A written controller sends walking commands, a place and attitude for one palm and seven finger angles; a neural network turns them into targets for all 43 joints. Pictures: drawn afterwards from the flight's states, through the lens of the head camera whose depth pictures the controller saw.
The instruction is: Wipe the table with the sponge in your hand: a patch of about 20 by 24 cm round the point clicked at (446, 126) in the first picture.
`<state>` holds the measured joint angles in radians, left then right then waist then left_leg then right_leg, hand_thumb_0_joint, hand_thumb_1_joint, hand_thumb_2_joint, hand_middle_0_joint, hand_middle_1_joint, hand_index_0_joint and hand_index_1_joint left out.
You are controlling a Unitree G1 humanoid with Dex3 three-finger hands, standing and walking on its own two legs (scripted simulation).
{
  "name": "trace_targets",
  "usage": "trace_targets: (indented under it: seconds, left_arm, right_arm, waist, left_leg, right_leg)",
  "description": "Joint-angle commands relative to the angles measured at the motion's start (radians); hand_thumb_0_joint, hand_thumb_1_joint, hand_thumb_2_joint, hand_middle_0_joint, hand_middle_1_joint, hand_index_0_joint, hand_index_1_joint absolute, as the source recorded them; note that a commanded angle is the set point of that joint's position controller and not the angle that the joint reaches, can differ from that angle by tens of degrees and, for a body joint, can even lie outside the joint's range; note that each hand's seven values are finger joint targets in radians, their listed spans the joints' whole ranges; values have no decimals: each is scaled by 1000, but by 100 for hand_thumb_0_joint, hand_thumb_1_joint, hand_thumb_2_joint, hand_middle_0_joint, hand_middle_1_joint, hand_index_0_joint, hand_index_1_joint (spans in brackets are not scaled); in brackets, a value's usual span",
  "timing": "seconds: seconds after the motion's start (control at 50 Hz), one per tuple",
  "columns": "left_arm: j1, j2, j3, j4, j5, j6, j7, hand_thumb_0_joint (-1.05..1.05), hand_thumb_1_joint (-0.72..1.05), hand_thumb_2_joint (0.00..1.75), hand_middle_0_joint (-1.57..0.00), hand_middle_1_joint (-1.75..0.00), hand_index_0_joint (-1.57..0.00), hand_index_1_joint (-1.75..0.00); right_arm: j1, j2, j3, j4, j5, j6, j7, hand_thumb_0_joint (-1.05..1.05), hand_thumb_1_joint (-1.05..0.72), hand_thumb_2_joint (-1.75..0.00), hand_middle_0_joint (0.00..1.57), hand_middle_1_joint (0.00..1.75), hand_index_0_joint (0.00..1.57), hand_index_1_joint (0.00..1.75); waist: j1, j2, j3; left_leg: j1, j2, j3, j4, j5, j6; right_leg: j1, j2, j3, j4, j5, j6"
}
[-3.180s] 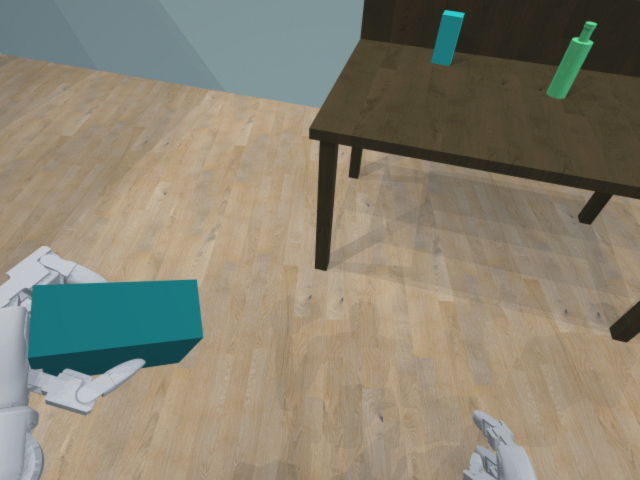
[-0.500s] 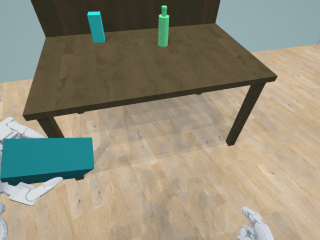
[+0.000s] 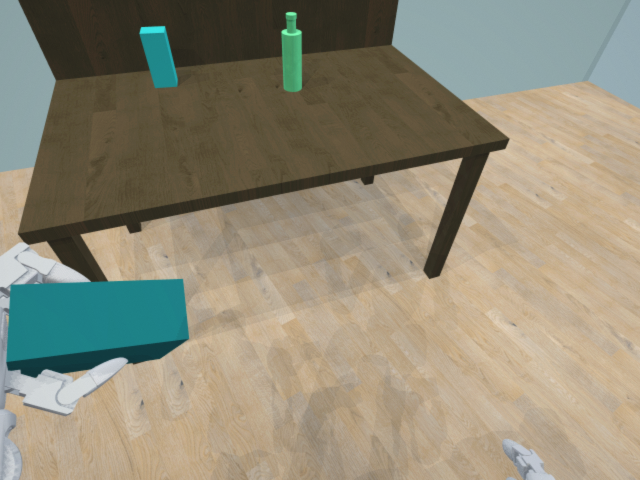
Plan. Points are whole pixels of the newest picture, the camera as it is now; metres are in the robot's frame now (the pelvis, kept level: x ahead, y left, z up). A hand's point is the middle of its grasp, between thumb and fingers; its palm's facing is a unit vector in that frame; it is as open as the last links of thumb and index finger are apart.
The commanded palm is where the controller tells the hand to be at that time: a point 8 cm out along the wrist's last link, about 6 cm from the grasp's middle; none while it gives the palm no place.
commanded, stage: take the last steps up to it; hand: left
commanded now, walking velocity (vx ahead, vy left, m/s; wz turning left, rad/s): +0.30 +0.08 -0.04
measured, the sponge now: (125, 326) +0.23 +0.21 +0.15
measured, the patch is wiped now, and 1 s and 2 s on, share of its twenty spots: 0.00 0.00 0.00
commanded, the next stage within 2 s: come to a stop and stand still in 1.70 s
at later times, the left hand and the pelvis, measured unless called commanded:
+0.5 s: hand (111, 269) +0.28 +0.23 +0.17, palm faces +0.37 -0.82 -0.44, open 10.1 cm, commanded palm +0.23 +0.28 +0.18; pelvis +0.07 +0.00 +0.00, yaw -1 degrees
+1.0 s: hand (171, 188) +0.42 +0.21 +0.16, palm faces +0.36 -0.80 -0.48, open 10.1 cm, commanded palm +0.35 +0.26 +0.18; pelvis +0.18 -0.01 -0.01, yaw -2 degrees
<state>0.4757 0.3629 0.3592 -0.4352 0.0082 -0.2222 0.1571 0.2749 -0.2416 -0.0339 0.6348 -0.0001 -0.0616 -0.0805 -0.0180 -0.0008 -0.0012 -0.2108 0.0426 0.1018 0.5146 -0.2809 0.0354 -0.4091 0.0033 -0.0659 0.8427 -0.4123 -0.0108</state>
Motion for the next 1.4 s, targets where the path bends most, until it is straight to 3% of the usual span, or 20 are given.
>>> trace_targets:
  seconds: [0.0, 0.14, 0.18, 0.2, 0.32, 0.46, 0.48, 0.52, 0.56, 0.68, 0.82, 0.84, 0.88, 0.9, 0.94, 1.02, 1.24, 1.26, 1.3, 1.38]
  left_arm:
    - [-131, 136, 56, -248, 8, -68, 6, 0, 10, 130, -120, -160, -120, -160]
    - [-142, 165, 82, -224, 3, -57, 19, 0, 10, 130, -120, -160, -120, -160]
    - [-134, 232, 147, -192, -7, -58, 26, 0, 10, 130, -120, -160, -120, -160]
    - [-126, 215, 151, -150, -15, -56, 23, 0, 10, 130, -120, -160, -120, -160]
    - [-57, 194, 139, -264, -22, -94, 5, 0, 10, 130, -120, -160, -120, -160]
    - [-106, 172, 117, -329, -18, -75, 41, 0, 10, 130, -120, -160, -120, -160]
    - [-124, 168, 115, -322, -18, -80, 40, 0, 10, 130, -120, -160, -120, -160]
    - [-139, 156, 99, -333, -20, -93, 35, 0, 10, 130, -120, -160, -120, -160]
    - [-135, 201, 133, -311, -14, -98, 28, 0, 10, 130, -120, -160, -120, -160]
    - [11, 149, 113, -360, -28, -75, 14, 0, 10, 130, -120, -160, -120, -160]
    - [-53, 164, 125, -238, -31, -38, 14, 0, 10, 130, -120, -160, -120, -160]
    - [-65, 183, 136, -215, -25, -36, 15, 0, 10, 130, -120, -160, -120, -160]
    - [-110, 225, 168, -197, -37, -32, 17, 0, 10, 130, -120, -160, -120, -160]
    - [-144, 217, 148, -234, -42, -43, 11, 0, 10, 130, -120, -160, -120, -160]
    - [-71, 207, 152, -258, -31, -66, 10, 0, 10, 130, -120, -160, -120, -160]
    - [-28, 203, 152, -292, -24, -89, 18, 0, 10, 130, -120, -160, -120, -160]
    - [-80, 181, 132, -296, -28, -74, 46, 0, 10, 130, -120, -160, -120, -160]
    - [-108, 183, 127, -308, -28, -84, 44, 0, 10, 130, -120, -160, -120, -160]
    - [-143, 181, 108, -316, -34, -102, 37, 0, 10, 130, -120, -160, -120, -160]
    - [-91, 208, 136, -390, -30, -93, 14, 0, 10, 130, -120, -160, -120, -160]
  right_arm:
    - [-132, -86, -23, -134, 6, -90, 6, 0, -90, -90, 20, 30, 20, 30]
    - [-141, -83, -14, -124, -6, -85, 2, 0, -90, -90, 20, 30, 20, 30]
    - [-149, -48, -13, -143, 0, -70, 9, 0, -90, -90, 20, 30, 20, 30]
    - [-155, -78, -27, -139, -4, -65, 22, 0, -90, -90, 20, 30, 20, 30]
    - [-186, -48, -2, -139, -3, -22, 25, 0, -90, -90, 20, 30, 20, 30]
    - [-130, -51, -21, -164, -10, -57, -1, 0, -90, -90, 20, 30, 20, 30]
    - [-114, -67, -31, -167, -4, -58, -8, 0, -90, -90, 20, 30, 20, 30]
    - [-116, -93, -41, -180, 7, -61, -2, 0, -90, -90, 20, 30, 20, 30]
    - [-128, -69, -33, -155, 1, -74, 8, 0, -90, -90, 20, 30, 20, 30]
    - [-139, -68, -25, -147, 5, -95, 28, 0, -90, -90, 20, 30, 20, 30]
    - [-157, -59, -9, -145, 5, -70, 0, 0, -90, -90, 20, 30, 20, 30]
    - [-147, -50, -10, -138, 6, -63, 1, 0, -90, -90, 20, 30, 20, 30]
    - [-173, -47, -10, -165, 7, -60, 15, 0, -90, -90, 20, 30, 20, 30]
    - [-178, -67, -22, -147, 7, -58, 27, 0, -90, -90, 20, 30, 20, 30]
    - [-184, -46, 1, -125, 1, -45, 31, 0, -90, -90, 20, 30, 20, 30]
    - [-185, -52, -5, -135, -6, -20, 29, 0, -90, -90, 20, 30, 20, 30]
    - [-109, -60, -34, -194, -2, -35, 9, 0, -90, -90, 20, 30, 20, 30]
    - [-101, -75, -44, -196, 3, -36, 4, 0, -90, -90, 20, 30, 20, 30]
    - [-117, -92, -43, -216, 10, -43, 17, 0, -90, -90, 20, 30, 20, 30]
    - [-152, -68, -30, -172, 11, -51, 27, 0, -90, -90, 20, 30, 20, 30]
  waist:
    - [17, 208, 37]
    - [17, 145, -55]
    - [30, -266, -74]
    - [31, -246, -86]
    - [15, -117, -25]
    - [18, -58, -86]
    - [6, 28, -94]
    - [-2, 350, -118]
    - [-4, 264, -79]
    - [18, 229, -103]
    - [21, 138, -103]
    - [25, 23, -123]
    - [41, -346, -125]
    - [31, -261, -106]
    - [24, -82, -66]
    - [11, -78, -78]
    - [6, -95, -136]
    - [-10, 7, -163]
    - [10, 272, -175]
    - [22, 196, -78]
  left_leg:
    - [-3, 247, -240, -305, -196, 145]
    - [-138, 175, -89, -15, -30, 58]
    - [-484, -7, 31, 468, -231, -22]
    - [-511, 18, -86, 620, -242, -35]
    - [-345, 100, -71, 431, -53, -55]
    - [29, 6, 98, -45, 56, -38]
    - [107, 36, 52, -87, 48, -20]
    - [255, 351, -423, -215, 155, 142]
    - [188, 396, -492, -235, 133, 226]
    - [99, 277, -136, -207, 276, 137]
    - [-33, 228, -27, -23, 116, 59]
    - [-115, 186, 9, 161, 86, 38]
    - [-479, -4, -15, 660, -260, -37]
    - [-495, 20, -115, 770, -221, -47]
    - [-536, 67, -129, 808, -116, -65]
    - [-480, 84, -67, 609, -17, -75]
    - [14, -17, 131, -55, 147, -33]
    - [164, 30, 57, -86, 190, 0]
    - [294, 368, -459, -146, 490, 181]
    - [73, 335, -323, -202, 189, 207]
  right_leg:
    - [-108, -54, -32, 67, 15, 30]
    - [343, -49, -68, -424, 90, 8]
    - [520, -402, 517, -577, 105, -173]
    - [459, -466, 586, -614, -37, -205]
    - [221, -345, 160, -588, 211, -143]
    - [199, -236, 76, -399, 127, -80]
    - [150, -198, 45, -274, 135, -50]
    - [-140, -32, -59, 197, -222, 26]
    - [-249, -97, 49, 366, -162, 21]
    - [-106, -94, -49, 75, 27, 41]
    - [249, -30, -128, -353, 136, 31]
    - [346, -104, -14, -423, 147, -10]
    - [475, -452, 599, -574, 228, -178]
    - [431, -463, 608, -598, 150, -178]
    - [416, -415, 375, -541, 346, -178]
    - [370, -341, 97, -501, 628, -131]
    - [307, -253, 6, -251, 615, -70]
    - [202, -220, -15, -90, 555, -36]
    - [-102, -38, -18, 305, -221, 18]
    - [-214, -123, 54, 388, -96, 36]
